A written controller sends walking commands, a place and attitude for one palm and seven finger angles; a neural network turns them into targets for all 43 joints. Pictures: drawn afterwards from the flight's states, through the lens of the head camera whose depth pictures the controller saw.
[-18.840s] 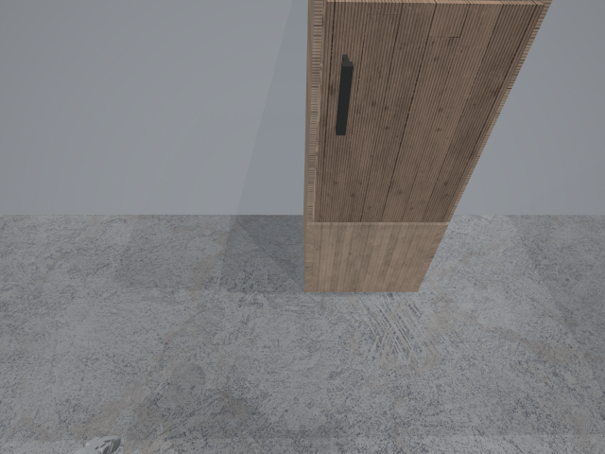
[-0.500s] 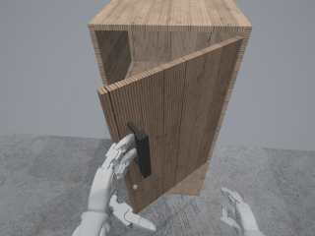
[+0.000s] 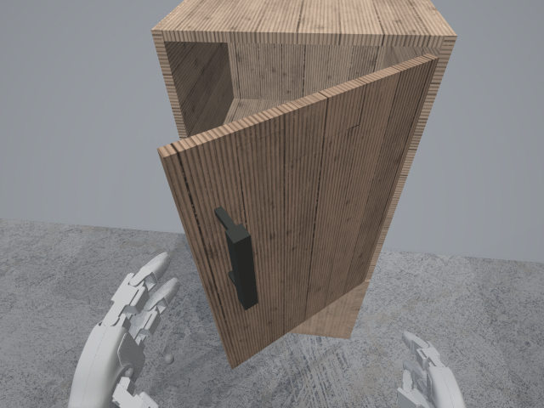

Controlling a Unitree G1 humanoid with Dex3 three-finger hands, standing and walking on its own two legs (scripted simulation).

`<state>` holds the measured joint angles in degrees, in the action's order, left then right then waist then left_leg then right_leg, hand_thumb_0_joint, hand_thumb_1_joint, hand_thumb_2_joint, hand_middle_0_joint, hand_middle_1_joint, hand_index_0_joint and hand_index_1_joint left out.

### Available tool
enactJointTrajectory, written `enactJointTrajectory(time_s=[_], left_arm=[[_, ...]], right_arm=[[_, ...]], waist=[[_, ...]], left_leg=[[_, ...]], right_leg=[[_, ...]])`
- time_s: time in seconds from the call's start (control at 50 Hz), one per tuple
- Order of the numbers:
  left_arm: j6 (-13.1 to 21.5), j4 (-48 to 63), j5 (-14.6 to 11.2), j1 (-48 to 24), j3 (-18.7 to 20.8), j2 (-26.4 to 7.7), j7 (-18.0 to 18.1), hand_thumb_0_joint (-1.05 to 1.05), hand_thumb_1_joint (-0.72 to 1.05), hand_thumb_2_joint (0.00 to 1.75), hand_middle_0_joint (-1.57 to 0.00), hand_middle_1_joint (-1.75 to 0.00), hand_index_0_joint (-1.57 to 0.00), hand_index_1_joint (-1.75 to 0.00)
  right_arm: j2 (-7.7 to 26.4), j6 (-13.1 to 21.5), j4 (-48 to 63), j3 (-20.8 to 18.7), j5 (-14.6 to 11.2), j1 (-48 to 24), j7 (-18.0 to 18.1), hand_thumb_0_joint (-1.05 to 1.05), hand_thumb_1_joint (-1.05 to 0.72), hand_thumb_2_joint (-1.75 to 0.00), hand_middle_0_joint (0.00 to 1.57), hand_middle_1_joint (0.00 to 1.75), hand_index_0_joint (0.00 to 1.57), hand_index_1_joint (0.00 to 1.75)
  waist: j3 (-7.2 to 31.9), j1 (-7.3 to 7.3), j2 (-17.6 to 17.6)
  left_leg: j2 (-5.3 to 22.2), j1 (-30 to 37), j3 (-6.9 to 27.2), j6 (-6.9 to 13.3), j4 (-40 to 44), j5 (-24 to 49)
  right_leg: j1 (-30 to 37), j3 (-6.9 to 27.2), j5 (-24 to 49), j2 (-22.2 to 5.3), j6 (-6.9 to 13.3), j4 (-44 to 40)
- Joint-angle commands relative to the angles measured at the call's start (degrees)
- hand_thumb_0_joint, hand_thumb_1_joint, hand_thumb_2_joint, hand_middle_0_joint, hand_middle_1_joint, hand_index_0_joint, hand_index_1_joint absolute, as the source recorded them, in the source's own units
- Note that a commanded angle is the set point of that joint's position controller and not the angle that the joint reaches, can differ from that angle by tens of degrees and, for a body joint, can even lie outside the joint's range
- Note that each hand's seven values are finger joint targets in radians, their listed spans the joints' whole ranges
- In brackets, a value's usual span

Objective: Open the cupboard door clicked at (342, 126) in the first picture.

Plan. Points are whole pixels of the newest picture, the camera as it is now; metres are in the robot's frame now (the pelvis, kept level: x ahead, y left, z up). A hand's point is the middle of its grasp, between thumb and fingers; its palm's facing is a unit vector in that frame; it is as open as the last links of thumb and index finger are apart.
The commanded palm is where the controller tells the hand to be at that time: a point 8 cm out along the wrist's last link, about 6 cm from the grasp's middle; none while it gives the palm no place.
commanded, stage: draw the hand back to the body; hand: left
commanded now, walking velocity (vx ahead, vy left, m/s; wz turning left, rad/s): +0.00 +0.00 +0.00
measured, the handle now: (236, 260) +0.28 +0.07 +0.12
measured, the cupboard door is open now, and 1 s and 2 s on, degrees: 40 40 40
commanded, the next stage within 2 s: step back with the hand held close in 1.68 s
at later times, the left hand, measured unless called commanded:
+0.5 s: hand (122, 349) +0.16 +0.17 +0.14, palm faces -0.04 -1.00 -0.07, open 16.4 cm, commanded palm +0.12 +0.23 +0.15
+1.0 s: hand (49, 317) +0.17 +0.24 +0.17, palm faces +0.31 -0.88 -0.35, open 12.8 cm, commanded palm +0.13 +0.29 +0.19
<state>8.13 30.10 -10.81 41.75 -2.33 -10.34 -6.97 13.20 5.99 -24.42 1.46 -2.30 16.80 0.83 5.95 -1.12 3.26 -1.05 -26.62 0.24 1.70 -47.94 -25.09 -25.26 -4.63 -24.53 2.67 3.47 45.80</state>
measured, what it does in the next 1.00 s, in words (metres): stands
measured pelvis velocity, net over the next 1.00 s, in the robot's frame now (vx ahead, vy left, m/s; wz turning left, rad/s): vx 0.00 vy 0.03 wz -0.01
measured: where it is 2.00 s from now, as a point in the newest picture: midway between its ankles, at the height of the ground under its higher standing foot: outside the picture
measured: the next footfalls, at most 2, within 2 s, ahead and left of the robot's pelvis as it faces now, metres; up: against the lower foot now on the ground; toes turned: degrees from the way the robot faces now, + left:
none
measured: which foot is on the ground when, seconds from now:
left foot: down 0.00-1.00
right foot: down 0.00-1.00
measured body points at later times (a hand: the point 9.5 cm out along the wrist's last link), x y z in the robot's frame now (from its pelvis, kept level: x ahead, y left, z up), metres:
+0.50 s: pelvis -0.01 +0.02 +0.00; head -0.03 +0.01 +0.45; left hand +0.15 +0.22 +0.14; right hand +0.19 -0.19 -0.04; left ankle +0.00 +0.10 -0.70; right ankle -0.01 -0.08 -0.70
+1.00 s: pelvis +0.00 +0.03 +0.03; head -0.03 +0.01 +0.48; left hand +0.15 +0.29 +0.19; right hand +0.19 -0.18 -0.04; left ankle +0.00 +0.10 -0.70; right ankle -0.01 -0.08 -0.70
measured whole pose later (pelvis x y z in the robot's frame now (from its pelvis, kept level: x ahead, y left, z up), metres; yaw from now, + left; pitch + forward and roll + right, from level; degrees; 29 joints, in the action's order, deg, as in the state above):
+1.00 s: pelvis +0.00 +0.03 +0.03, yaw -1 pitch -3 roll -1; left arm 2.6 29.2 -3.1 34.1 9.5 -17.9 6.7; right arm 12.6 7.2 -32.7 3.3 -0.9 13.0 3.8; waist 0.5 -3.6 3.4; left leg -2.9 -10.1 -1.2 3.8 -30.2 -16.8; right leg -9.0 -2.5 -15.8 1.2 1.1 28.1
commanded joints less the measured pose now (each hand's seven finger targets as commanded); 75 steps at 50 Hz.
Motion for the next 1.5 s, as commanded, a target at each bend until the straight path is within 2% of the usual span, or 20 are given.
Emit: enactJointTrajectory(time_s=[0.0, 0.08, 0.14, 0.22, 0.3, 0.48, 0.58, 0.6, 0.62, 0.66, 0.74, 0.82, 0.86, 1.04, 1.1, 1.14, 1.28, 1.36, 1.46, 1.48], left_arm=[[5.0, 14.5, -1.6, -0.2, 1.2, -2.3, -1.7, 0.00, -0.50, 0.30, -0.15, -0.30, -0.15, -0.30], [5.0, 14.6, -1.1, -0.7, 0.6, -2.5, -1.2, 0.00, -0.50, 0.30, -0.15, -0.30, -0.15, -0.30], [4.3, 14.9, -0.7, -2.5, 5.2, -6.5, -0.2, 0.00, -0.50, 0.30, -0.15, -0.30, -0.15, -0.30], [2.6, 15.2, -2.0, -3.2, 5.0, -5.1, -0.7, 0.00, -0.50, 0.30, -0.15, -0.30, -0.15, -0.30], [0.0, 13.9, -3.1, -6.1, 7.2, -6.7, -1.9, 0.00, -0.50, 0.30, -0.15, -0.30, -0.15, -0.30], [-3.8, 15.8, -5.0, -7.6, 11.0, -8.5, -3.5, 0.00, -0.50, 0.30, -0.15, -0.30, -0.15, -0.30], [-5.4, 14.5, -6.0, -8.5, 14.2, -10.1, -4.4, 0.00, -0.32, 0.37, -0.16, -0.30, -0.16, -0.30], [-3.5, 19.7, 3.1, -10.9, 14.6, -16.7, 3.7, 0.00, -0.29, 0.39, -0.16, -0.30, -0.16, -0.30], [-4.0, 16.1, 3.6, -7.5, 13.1, -12.5, 7.1, 0.00, -0.26, 0.40, -0.16, -0.30, -0.16, -0.30], [-4.1, 13.7, 5.4, -6.9, 12.1, -11.0, 10.3, 0.00, -0.18, 0.43, -0.16, -0.30, -0.16, -0.30], [-2.7, 14.6, 7.4, -9.9, 13.0, -13.0, 13.0, 0.00, -0.05, 0.50, -0.17, -0.30, -0.17, -0.30], [-2.1, 14.0, 7.9, -9.7, 14.7, -13.5, 14.2, 0.00, 0.09, 0.55, -0.17, -0.30, -0.17, -0.30], [-1.7, 13.4, 8.0, -10.4, 15.6, -13.8, 14.6, 0.00, 0.17, 0.58, -0.17, -0.30, -0.17, -0.30], [-1.1, 10.1, 7.8, -12.3, 21.4, -16.7, 14.9, 0.00, 0.48, 0.72, -0.19, -0.30, -0.19, -0.30], [-1.1, 8.7, 7.3, -13.0, 23.6, -17.6, 15.0, 0.00, 0.58, 0.76, -0.19, -0.30, -0.19, -0.30], [-0.9, 8.6, 7.3, -14.7, 24.9, -18.7, 15.0, 0.00, 0.65, 0.80, -0.19, -0.30, -0.19, -0.30], [-0.7, 5.3, 6.4, -18.2, 28.1, -20.1, 15.1, 0.00, 0.90, 0.90, -0.20, -0.30, -0.20, -0.30], [-0.7, 4.1, 6.2, -17.2, 25.7, -18.1, 14.5, 0.00, 0.90, 0.90, -0.20, -0.30, -0.20, -0.30], [0.0, 6.7, 6.6, -18.6, 27.5, -20.6, 14.8, 0.00, 0.90, 0.90, -0.20, -0.30, -0.20, -0.30], [-0.1, 5.7, 6.4, -18.0, 27.8, -20.6, 14.9, 0.00, 0.90, 0.90, -0.20, -0.30, -0.20, -0.30]], right_arm=[[5.0, 4.9, 10.9, -2.2, -0.3, -6.9, 0.9, 0.00, -0.90, -0.90, 0.20, 0.30, 0.20, 0.30], [5.1, 5.6, 11.0, -2.2, -0.2, -6.6, 1.1, 0.00, -0.90, -0.90, 0.20, 0.30, 0.20, 0.30], [5.1, 5.2, 10.5, -2.3, -0.4, -6.9, 1.5, 0.00, -0.90, -0.90, 0.20, 0.30, 0.20, 0.30], [4.8, 5.2, 10.7, -1.6, -0.8, -7.4, 1.7, 0.00, -0.90, -0.90, 0.20, 0.30, 0.20, 0.30], [5.6, 5.5, 9.9, -1.3, -1.1, -8.2, 2.4, 0.00, -0.90, -0.90, 0.20, 0.30, 0.20, 0.30], [5.7, 7.3, 8.2, -0.7, -1.3, -9.5, 2.1, 0.00, -0.90, -0.90, 0.20, 0.30, 0.20, 0.30], [6.0, 8.0, 7.1, -0.9, -1.5, -9.9, 2.4, 0.00, -0.90, -0.90, 0.20, 0.30, 0.20, 0.30], [5.2, 7.2, 7.9, -0.7, -0.5, -9.9, 3.7, 0.00, -0.90, -0.90, 0.20, 0.30, 0.20, 0.30], [4.4, 6.8, 7.1, -0.5, 0.1, -9.4, 4.2, 0.00, -0.90, -0.90, 0.20, 0.30, 0.20, 0.30], [4.6, 5.9, 5.9, -0.3, 0.4, -9.7, 4.4, 0.00, -0.90, -0.90, 0.20, 0.30, 0.20, 0.30], [5.5, 5.2, 4.5, -0.5, 0.9, -10.8, 4.3, 0.00, -0.90, -0.90, 0.20, 0.30, 0.20, 0.30], [5.4, 5.2, 3.2, -0.7, 1.3, -11.4, 4.1, 0.00, -0.90, -0.90, 0.20, 0.30, 0.20, 0.30], [5.5, 5.1, 2.4, -0.6, 1.4, -11.7, 4.0, 0.00, -0.90, -0.90, 0.20, 0.30, 0.20, 0.30], [6.0, 3.8, 0.0, -1.6, 1.6, -12.5, 3.4, 0.00, -0.90, -0.90, 0.20, 0.30, 0.20, 0.30], [5.8, 3.1, -0.3, -1.8, 1.5, -12.8, 3.3, 0.00, -0.90, -0.90, 0.20, 0.30, 0.20, 0.30], [6.0, 2.8, -0.7, -1.9, 1.4, -13.1, 3.3, 0.00, -0.90, -0.90, 0.20, 0.30, 0.20, 0.30], [5.8, 2.3, -1.9, -2.1, 1.3, -13.3, 3.4, 0.00, -0.90, -0.90, 0.20, 0.30, 0.20, 0.30], [6.2, 2.0, -1.8, -2.4, 1.3, -13.6, 3.1, 0.00, -0.90, -0.90, 0.20, 0.30, 0.20, 0.30], [6.1, 2.3, -2.0, -2.5, 1.4, -13.9, 3.1, 0.00, -0.90, -0.90, 0.20, 0.30, 0.20, 0.30], [5.9, 2.4, -2.1, -2.4, 1.4, -13.9, 3.3, 0.00, -0.90, -0.90, 0.20, 0.30, 0.20, 0.30]], waist=[[2.6, 0.74, -4.4], [2.5, 0.69, -3.9], [3.0, -0.36, -2.8], [2.5, -0.18, -2.8], [0.8, -0.08, -3.1], [1.3, -1.03, 0.0], [0.6, -1.23, -0.8], [-1.8, -3.12, 0.1], [-4.4, -2.03, -0.9], [-5.6, -1.65, -2.1], [-4.8, -1.64, 2.0], [-4.0, -1.88, 0.0], [-4.3, -2.03, 1.8], [-2.7, -2.51, 0.2], [-2.8, -2.55, -1.5], [-3.2, -2.62, 1.1], [-3.4, -2.37, 0.2], [-3.6, -2.25, -0.7], [-2.1, -2.64, 1.1], [-2.2, -2.73, -0.3]], left_leg=[[0.0, 0.5, 2.2, 0.6, 4.6, 13.1], [0.2, 0.5, 2.6, 0.7, 4.8, 12.0], [0.3, 0.3, 2.5, 0.7, 5.2, 11.2], [0.6, 1.4, 2.9, 0.6, 6.6, 11.3], [0.9, 1.6, 3.3, 0.6, 7.9, 9.2], [1.1, 5.6, 4.2, -0.1, 11.4, 13.4], [1.1, 6.8, 4.4, -0.4, 12.9, 13.4], [1.9, 5.1, 4.6, -0.4, 15.5, 10.8], [1.8, 5.3, 4.4, -0.6, 16.2, 8.0], [2.2, 7.0, 4.7, -0.4, 17.9, 7.7], [2.5, 10.5, 5.3, -0.5, 21.5, 7.5], [2.9, 12.7, 5.4, -0.7, 24.1, 11.6], [3.0, 13.3, 5.9, -1.3, 25.4, 12.9], [3.2, 17.8, 4.3, -1.8, 26.4, 22.7], [2.8, 18.0, 3.1, -1.2, 26.3, 22.9], [2.8, 18.3, 3.0, -1.3, 26.5, 23.7], [2.3, 20.0, 1.8, -0.5, 26.5, 23.7], [2.2, 20.5, 1.5, 0.0, 26.4, 24.5], [1.9, 21.0, 1.4, 0.1, 26.3, 24.2], [1.9, 21.0, 1.2, 0.2, 26.2, 24.2]], right_leg=[[1.2, 5.3, 16.4, -2.6, -3.1, -8.3], [-0.3, 4.1, 12.7, -2.0, -2.5, -7.5], [0.4, 4.4, 10.5, -2.0, -2.1, -7.8], [0.6, 2.8, 11.1, -1.5, -2.1, -7.9], [0.6, 2.8, 8.3, -1.6, -2.1, -9.7], [3.9, 1.0, 12.8, -1.2, -1.8, -10.6], [4.5, 0.7, 12.7, -1.0, -1.9, -12.1], [7.0, 4.4, 10.8, -1.4, -1.1, -15.1], [6.4, 4.8, 8.2, -2.0, -1.0, -17.0], [7.8, 4.4, 7.4, -2.1, -1.0, -18.3], [10.6, 4.4, 8.3, -2.3, -1.0, -19.7], [13.9, 4.1, 11.6, -2.0, -1.2, -20.4], [15.2, 4.0, 12.3, -2.1, -1.0, -20.7], [18.6, 4.2, 17.9, -2.1, -1.2, -23.1], [19.2, 4.6, 19.3, -2.2, -1.4, -24.0], [19.6, 4.7, 19.7, -2.3, -1.3, -24.4], [19.6, 5.1, 21.0, -2.6, -1.6, -25.9], [19.8, 5.3, 22.1, -2.8, -1.8, -26.5], [20.6, 5.7, 22.4, -2.9, -1.8, -26.6], [20.6, 5.6, 22.7, -2.8, -1.9, -26.7]])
